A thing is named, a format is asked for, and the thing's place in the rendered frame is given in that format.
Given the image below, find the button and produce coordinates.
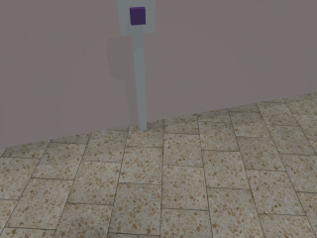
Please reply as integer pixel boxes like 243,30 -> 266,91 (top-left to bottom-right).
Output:
130,7 -> 146,26

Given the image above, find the panel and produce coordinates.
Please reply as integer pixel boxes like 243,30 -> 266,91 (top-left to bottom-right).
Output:
116,0 -> 156,131

